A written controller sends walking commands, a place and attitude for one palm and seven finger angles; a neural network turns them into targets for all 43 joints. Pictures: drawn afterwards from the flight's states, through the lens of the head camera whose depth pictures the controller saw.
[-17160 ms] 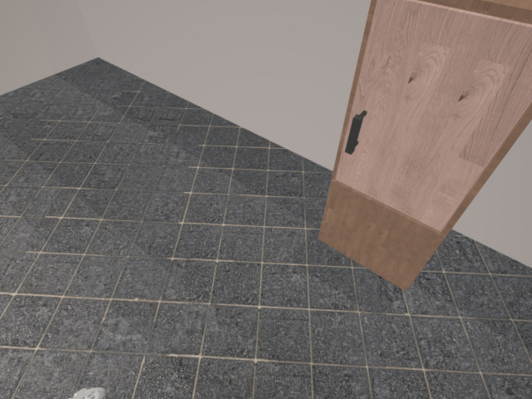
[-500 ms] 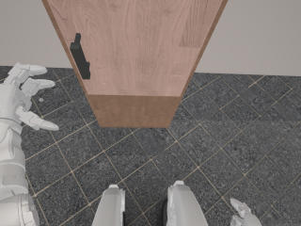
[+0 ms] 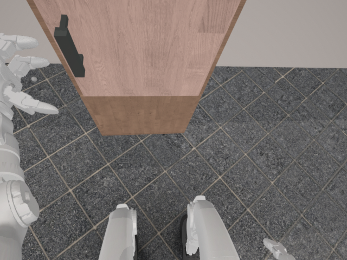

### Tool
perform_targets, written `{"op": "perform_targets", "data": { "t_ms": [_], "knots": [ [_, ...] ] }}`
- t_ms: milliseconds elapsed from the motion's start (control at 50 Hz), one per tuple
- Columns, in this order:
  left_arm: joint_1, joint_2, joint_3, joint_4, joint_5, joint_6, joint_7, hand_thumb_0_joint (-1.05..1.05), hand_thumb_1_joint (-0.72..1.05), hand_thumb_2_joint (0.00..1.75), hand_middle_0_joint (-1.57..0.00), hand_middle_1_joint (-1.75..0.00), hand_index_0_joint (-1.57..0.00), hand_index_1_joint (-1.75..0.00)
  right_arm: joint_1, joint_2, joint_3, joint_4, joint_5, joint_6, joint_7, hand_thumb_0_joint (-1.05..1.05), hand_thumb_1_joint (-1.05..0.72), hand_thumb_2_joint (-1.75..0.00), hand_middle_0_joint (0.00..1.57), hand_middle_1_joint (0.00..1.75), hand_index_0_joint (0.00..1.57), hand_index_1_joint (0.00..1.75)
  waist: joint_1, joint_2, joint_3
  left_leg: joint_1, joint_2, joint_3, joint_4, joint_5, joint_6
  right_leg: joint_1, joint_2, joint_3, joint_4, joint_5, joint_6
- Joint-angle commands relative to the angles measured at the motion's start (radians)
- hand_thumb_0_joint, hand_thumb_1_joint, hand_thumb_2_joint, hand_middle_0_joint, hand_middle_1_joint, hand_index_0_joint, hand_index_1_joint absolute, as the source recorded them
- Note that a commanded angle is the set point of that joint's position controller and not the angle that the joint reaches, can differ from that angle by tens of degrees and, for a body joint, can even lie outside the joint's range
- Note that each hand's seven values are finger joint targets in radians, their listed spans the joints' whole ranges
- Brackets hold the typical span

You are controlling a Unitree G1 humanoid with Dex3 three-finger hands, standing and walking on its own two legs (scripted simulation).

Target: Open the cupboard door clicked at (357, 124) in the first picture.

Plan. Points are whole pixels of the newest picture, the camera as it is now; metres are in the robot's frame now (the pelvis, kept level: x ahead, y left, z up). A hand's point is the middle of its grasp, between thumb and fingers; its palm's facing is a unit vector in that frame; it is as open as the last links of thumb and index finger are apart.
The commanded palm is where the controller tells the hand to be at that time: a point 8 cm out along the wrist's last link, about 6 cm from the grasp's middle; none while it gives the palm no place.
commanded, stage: move the hooked fingers beside the handle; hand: left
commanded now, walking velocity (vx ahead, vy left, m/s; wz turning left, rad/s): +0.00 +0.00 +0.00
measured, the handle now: (72, 48) +0.56 +0.20 +0.05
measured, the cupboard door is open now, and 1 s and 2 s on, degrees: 0 0 0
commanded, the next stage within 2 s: slide the fingers in behind the handle in 0.98 s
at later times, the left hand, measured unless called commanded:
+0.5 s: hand (42, 67) +0.52 +0.26 +0.03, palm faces +0.02 -1.00 -0.05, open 14.0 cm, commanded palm +0.50 +0.29 +0.04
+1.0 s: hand (39, 71) +0.51 +0.27 +0.03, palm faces +0.03 -1.00 -0.04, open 14.0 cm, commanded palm +0.50 +0.29 +0.04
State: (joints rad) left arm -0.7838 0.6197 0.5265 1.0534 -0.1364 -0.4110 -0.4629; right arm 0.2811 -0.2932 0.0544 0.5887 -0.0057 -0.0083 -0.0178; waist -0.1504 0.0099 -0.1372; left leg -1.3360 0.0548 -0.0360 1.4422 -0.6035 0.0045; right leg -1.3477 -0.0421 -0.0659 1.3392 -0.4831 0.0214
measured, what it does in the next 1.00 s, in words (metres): stands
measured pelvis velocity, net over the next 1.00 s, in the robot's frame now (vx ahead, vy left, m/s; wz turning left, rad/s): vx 0.01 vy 0.01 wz -0.01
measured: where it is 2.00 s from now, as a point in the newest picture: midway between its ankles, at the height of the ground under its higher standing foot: (160, 256)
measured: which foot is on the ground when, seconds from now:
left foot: down 0.00-1.00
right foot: down 0.00-1.00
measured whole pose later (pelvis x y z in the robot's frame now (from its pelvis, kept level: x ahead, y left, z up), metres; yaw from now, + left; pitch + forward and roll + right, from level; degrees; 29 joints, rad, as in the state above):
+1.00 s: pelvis +0.01 +0.01 +0.00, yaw -1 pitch +31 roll -5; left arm -0.85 0.65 0.52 1.07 -0.11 -0.41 -0.43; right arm 0.27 -0.29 0.06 0.57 -0.01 0.06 0.00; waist -0.17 0.01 -0.13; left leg -1.38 0.06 -0.05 1.47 -0.62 0.01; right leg -1.38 -0.04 -0.07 1.34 -0.49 0.03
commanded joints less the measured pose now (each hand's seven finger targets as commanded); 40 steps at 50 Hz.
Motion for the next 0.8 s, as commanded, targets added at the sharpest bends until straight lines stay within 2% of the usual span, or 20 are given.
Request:
{"op": "perform_targets", "data": {
  "t_ms": [0,60,100,140,160,220,280,320,360,380,400,420,440,460,520,580,640,700,740,780],
  "knots": [
    [-0.376,0.331,0.057,-0.190,-0.005,-0.081,0.020,0.00,-0.50,0.30,-0.30,-1.20,-0.30,-1.20,0.158,-0.200,-0.076,-0.049,-0.009,-0.007,-0.010,0.00,-0.90,-0.90,0.20,0.30,0.20,0.30,-0.001,0.175,-0.554,0.371,-0.028,-0.031,-0.186,0.376,0.022,0.278,0.059,0.011,-0.132,0.177,-0.042],
    [-0.437,0.355,0.050,-0.114,0.006,-0.062,0.013,0.00,-0.50,0.30,-0.30,-1.20,-0.30,-1.20,0.164,-0.207,-0.066,-0.043,-0.008,0.004,-0.014,0.00,-0.90,-0.90,0.20,0.30,0.20,0.30,-0.034,0.153,-0.497,0.294,-0.026,-0.027,-0.169,0.317,0.031,0.250,0.059,0.016,-0.129,0.149,-0.037],
    [-0.488,0.362,0.030,-0.105,0.022,-0.050,0.013,0.00,-0.50,0.30,-0.30,-1.20,-0.30,-1.20,0.168,-0.211,-0.061,-0.046,-0.010,0.008,-0.016,0.00,-0.90,-0.90,0.20,0.30,0.20,0.30,-0.046,0.171,-0.501,0.283,-0.027,-0.033,-0.165,0.293,0.032,0.229,0.058,0.015,-0.122,0.132,-0.038],
    [-0.530,0.376,0.031,-0.123,0.027,-0.055,0.015,0.00,-0.50,0.30,-0.30,-1.20,-0.30,-1.20,0.181,-0.214,-0.059,-0.043,-0.015,0.012,-0.015,0.00,-0.90,-0.90,0.20,0.30,0.20,0.30,-0.044,0.226,-0.558,0.333,-0.026,-0.043,-0.159,0.333,0.026,0.204,0.058,0.009,-0.108,0.145,-0.042],
    [-0.537,0.399,0.046,-0.116,0.033,-0.053,0.019,0.00,-0.50,0.30,-0.30,-1.20,-0.30,-1.20,0.186,-0.217,-0.060,-0.042,-0.016,0.016,-0.014,0.00,-0.90,-0.90,0.20,0.30,0.20,0.30,-0.043,0.228,-0.567,0.342,-0.024,-0.048,-0.154,0.347,0.024,0.194,0.058,0.006,-0.102,0.150,-0.044],
    [-0.500,0.376,0.037,-0.096,0.030,-0.041,0.019,0.00,-0.50,0.30,-0.30,-1.20,-0.30,-1.20,0.197,-0.215,-0.057,-0.047,-0.018,0.027,-0.008,0.00,-0.90,-0.90,0.20,0.30,0.20,0.30,-0.042,0.228,-0.586,0.355,-0.024,-0.053,-0.146,0.395,0.023,0.190,0.060,0.000,-0.093,0.174,-0.045],
    [-0.494,0.428,0.071,-0.102,0.039,-0.020,0.024,0.00,-0.50,0.30,-0.30,-1.20,-0.30,-1.20,0.200,-0.217,-0.052,-0.054,-0.018,0.043,-0.006,0.00,-0.90,-0.90,0.20,0.30,0.20,0.30,-0.034,0.207,-0.588,0.314,-0.019,-0.045,-0.140,0.384,0.028,0.224,0.060,0.004,-0.092,0.184,-0.038],
    [-0.479,0.433,0.083,-0.167,0.039,-0.026,0.026,0.00,-0.50,0.30,-0.30,-1.20,-0.30,-1.20,0.203,-0.213,-0.057,-0.066,-0.018,0.050,-0.001,0.00,-0.90,-0.90,0.20,0.30,0.20,0.30,-0.016,0.247,-0.647,0.368,-0.017,-0.052,-0.144,0.438,0.023,0.229,0.062,0.003,-0.084,0.206,-0.043],
    [-0.484,0.416,0.078,-0.214,0.034,-0.031,0.031,0.00,-0.50,0.30,-0.30,-1.20,-0.30,-1.20,0.206,-0.210,-0.063,-0.061,-0.018,0.056,0.005,0.00,-0.90,-0.90,0.20,0.30,0.20,0.30,-0.016,0.268,-0.675,0.417,-0.014,-0.057,-0.149,0.468,0.016,0.224,0.063,0.000,-0.092,0.215,-0.041],
    [-0.472,0.416,0.083,-0.226,0.029,-0.031,0.034,0.00,-0.50,0.30,-0.30,-1.20,-0.30,-1.20,0.205,-0.209,-0.064,-0.058,-0.018,0.058,0.007,0.00,-0.90,-0.90,0.20,0.30,0.20,0.30,-0.015,0.270,-0.664,0.428,-0.013,-0.057,-0.154,0.474,0.015,0.227,0.064,0.000,-0.099,0.219,-0.041],
    [-0.451,0.421,0.097,-0.218,0.026,-0.028,0.039,0.00,-0.50,0.30,-0.30,-1.20,-0.30,-1.20,0.206,-0.208,-0.065,-0.059,-0.016,0.060,0.008,0.00,-0.90,-0.90,0.20,0.30,0.20,0.30,-0.012,0.236,-0.651,0.410,-0.013,-0.055,-0.156,0.465,0.018,0.240,0.066,0.000,-0.104,0.218,-0.039],
    [-0.471,0.402,0.079,-0.234,0.024,-0.032,0.040,0.00,-0.50,0.30,-0.30,-1.20,-0.30,-1.20,0.203,-0.205,-0.063,-0.057,-0.017,0.060,0.008,0.00,-0.90,-0.90,0.20,0.30,0.20,0.30,-0.022,0.249,-0.641,0.418,-0.012,-0.059,-0.159,0.469,0.019,0.229,0.066,0.000,-0.103,0.218,-0.041],
    [-0.482,0.398,0.075,-0.266,0.025,-0.035,0.043,0.00,-0.50,0.30,-0.30,-1.20,-0.30,-1.20,0.204,-0.206,-0.066,-0.055,-0.017,0.060,0.009,0.00,-0.90,-0.90,0.20,0.30,0.20,0.30,-0.018,0.269,-0.658,0.440,-0.012,-0.061,-0.164,0.472,0.015,0.229,0.064,-0.002,-0.106,0.215,-0.040],
    [-0.450,0.377,0.066,-0.244,0.027,-0.031,0.045,0.00,-0.50,0.30,-0.30,-1.20,-0.30,-1.20,0.202,-0.202,-0.069,-0.054,-0.015,0.061,0.009,0.00,-0.90,-0.90,0.20,0.30,0.20,0.30,-0.016,0.253,-0.637,0.437,-0.013,-0.059,-0.170,0.456,0.015,0.228,0.065,-0.003,-0.114,0.206,-0.041],
    [-0.466,0.330,0.031,-0.226,0.023,-0.027,0.053,0.00,-0.50,0.30,-0.30,-1.20,-0.30,-1.20,0.200,-0.196,-0.066,-0.042,-0.014,0.058,0.006,0.00,-0.90,-0.90,0.20,0.30,0.20,0.30,-0.038,0.228,-0.575,0.417,-0.014,-0.059,-0.181,0.421,0.020,0.217,0.066,-0.003,-0.129,0.192,-0.040],
    [-0.450,0.349,0.042,-0.182,0.029,-0.027,0.055,0.00,-0.50,0.30,-0.30,-1.20,-0.30,-1.20,0.198,-0.197,-0.064,-0.041,-0.013,0.057,0.001,0.00,-0.90,-0.90,0.20,0.30,0.20,0.30,-0.039,0.198,-0.548,0.370,-0.018,-0.046,-0.181,0.385,0.023,0.245,0.065,0.003,-0.136,0.187,-0.038],
    [-0.456,0.337,0.033,-0.188,0.028,-0.045,0.053,0.00,-0.50,0.30,-0.30,-1.20,-0.30,-1.20,0.194,-0.193,-0.062,-0.040,-0.017,0.052,0.002,0.00,-0.90,-0.90,0.20,0.30,0.20,0.30,-0.035,0.230,-0.564,0.394,-0.019,-0.043,-0.175,0.426,0.021,0.246,0.064,0.004,-0.131,0.211,-0.041],
    [-0.428,0.341,0.038,-0.152,0.027,-0.047,0.048,0.00,-0.50,0.30,-0.30,-1.20,-0.30,-1.20,0.187,-0.193,-0.063,-0.044,-0.015,0.055,0.001,0.00,-0.90,-0.90,0.20,0.30,0.20,0.30,-0.036,0.203,-0.533,0.364,-0.019,-0.039,-0.169,0.427,0.023,0.253,0.064,0.004,-0.129,0.220,-0.040],
    [-0.408,0.303,0.015,-0.152,0.022,-0.052,0.039,0.00,-0.50,0.30,-0.30,-1.20,-0.30,-1.20,0.185,-0.194,-0.065,-0.048,-0.015,0.057,0.004,0.00,-0.90,-0.90,0.20,0.30,0.20,0.30,-0.032,0.220,-0.540,0.405,-0.017,-0.044,-0.173,0.451,0.017,0.225,0.065,-0.001,-0.127,0.219,-0.043],
    [-0.402,0.327,0.040,-0.166,0.012,-0.054,0.037,0.00,-0.50,0.30,-0.30,-1.20,-0.30,-1.20,0.181,-0.196,-0.068,-0.053,-0.014,0.058,0.004,0.00,-0.90,-0.90,0.20,0.30,0.20,0.30,-0.026,0.203,-0.557,0.390,-0.020,-0.038,-0.166,0.449,0.020,0.251,0.064,0.003,-0.125,0.231,-0.040]
  ]
}}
